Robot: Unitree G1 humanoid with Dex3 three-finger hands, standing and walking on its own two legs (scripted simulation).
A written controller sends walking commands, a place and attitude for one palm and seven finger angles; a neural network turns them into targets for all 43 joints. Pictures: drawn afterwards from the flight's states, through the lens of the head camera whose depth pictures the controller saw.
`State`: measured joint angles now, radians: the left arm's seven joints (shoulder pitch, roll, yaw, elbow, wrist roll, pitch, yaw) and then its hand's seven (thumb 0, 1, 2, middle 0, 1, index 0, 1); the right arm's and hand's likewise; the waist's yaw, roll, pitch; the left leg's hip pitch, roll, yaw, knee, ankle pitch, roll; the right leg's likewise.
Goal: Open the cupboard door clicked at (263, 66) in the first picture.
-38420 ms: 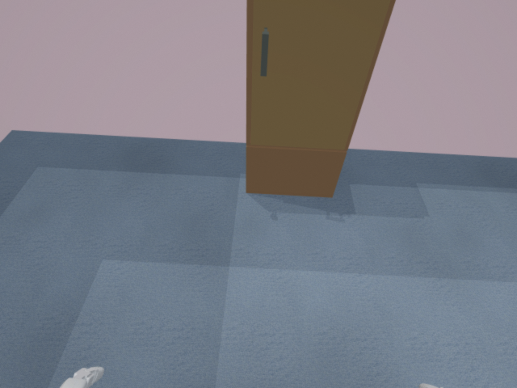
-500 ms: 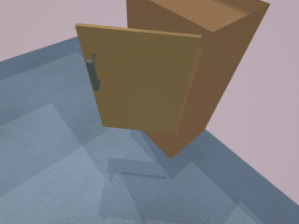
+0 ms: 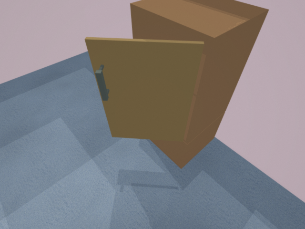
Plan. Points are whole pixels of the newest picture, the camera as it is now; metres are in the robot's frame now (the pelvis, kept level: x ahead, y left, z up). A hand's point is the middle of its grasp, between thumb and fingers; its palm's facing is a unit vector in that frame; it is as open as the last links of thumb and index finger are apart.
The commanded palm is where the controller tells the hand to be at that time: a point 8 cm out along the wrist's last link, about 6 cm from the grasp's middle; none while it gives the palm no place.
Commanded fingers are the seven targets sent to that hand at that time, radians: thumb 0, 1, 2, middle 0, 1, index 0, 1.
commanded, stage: look again from close up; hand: left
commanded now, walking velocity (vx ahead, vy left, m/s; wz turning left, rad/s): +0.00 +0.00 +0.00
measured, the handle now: (103, 83) +0.64 +0.24 +0.01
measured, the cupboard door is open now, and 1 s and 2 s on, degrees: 43 43 43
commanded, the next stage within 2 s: shuffle to correct the standing spot in 0.22 s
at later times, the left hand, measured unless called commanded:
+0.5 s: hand out of the picture +0.02 +0.17 -0.18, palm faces +0.01 -0.99 -0.17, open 7.4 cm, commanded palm none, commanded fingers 0.00 0.90 0.90 -0.20 -0.30 -0.20 -0.30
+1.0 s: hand (98, 207) +0.22 +0.19 -0.17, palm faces +0.00 -0.98 -0.21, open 7.4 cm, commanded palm none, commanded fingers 0.00 0.90 0.90 -0.20 -0.30 -0.20 -0.30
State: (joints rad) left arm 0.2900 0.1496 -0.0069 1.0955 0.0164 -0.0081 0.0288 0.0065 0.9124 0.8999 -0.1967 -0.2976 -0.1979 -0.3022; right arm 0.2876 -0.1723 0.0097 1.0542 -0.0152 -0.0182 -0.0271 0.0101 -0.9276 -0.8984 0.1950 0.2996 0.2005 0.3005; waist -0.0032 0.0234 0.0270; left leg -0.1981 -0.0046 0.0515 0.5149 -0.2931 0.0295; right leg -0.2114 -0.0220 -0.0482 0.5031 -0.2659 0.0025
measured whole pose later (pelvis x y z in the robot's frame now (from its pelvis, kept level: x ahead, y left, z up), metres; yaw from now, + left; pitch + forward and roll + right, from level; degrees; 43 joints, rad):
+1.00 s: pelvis +0.12 +0.02 -0.01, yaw +1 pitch +0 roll +1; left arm 0.09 0.16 0.03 0.98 0.02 -0.01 0.02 0.01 0.91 0.90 -0.19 -0.30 -0.19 -0.30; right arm 0.41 -0.11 0.01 1.11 -0.02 -0.04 -0.04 0.00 -0.90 -0.90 0.20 0.30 0.20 0.30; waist -0.03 0.01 0.12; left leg -0.01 -0.06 0.05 0.43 -0.40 0.06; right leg -0.42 -0.01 -0.09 0.65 -0.20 -0.05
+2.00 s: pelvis +0.06 +0.02 +0.00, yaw +1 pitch -2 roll +0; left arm 0.30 0.13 0.00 1.10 0.02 0.01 0.03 0.01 0.92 0.90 -0.20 -0.30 -0.20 -0.30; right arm 0.28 -0.14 0.00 1.11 -0.01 0.01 -0.03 0.00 -0.92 -0.90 0.19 0.30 0.20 0.30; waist 0.00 -0.02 0.03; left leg -0.22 0.01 0.03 0.43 -0.18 0.00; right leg -0.17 0.01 -0.02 0.46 -0.25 -0.03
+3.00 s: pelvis +0.10 +0.05 +0.00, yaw +0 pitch +0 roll +1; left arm 0.41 0.18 0.05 0.55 -0.06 0.04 0.06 0.02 0.91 0.90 -0.20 -0.30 -0.20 -0.31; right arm 0.30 -0.18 0.02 0.96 0.02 -0.13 -0.05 0.01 -0.91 -0.90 0.20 0.30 0.20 0.30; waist 0.01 -0.03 0.02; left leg -0.23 -0.03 0.06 0.50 -0.27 0.04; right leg -0.20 -0.03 0.00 0.54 -0.33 0.00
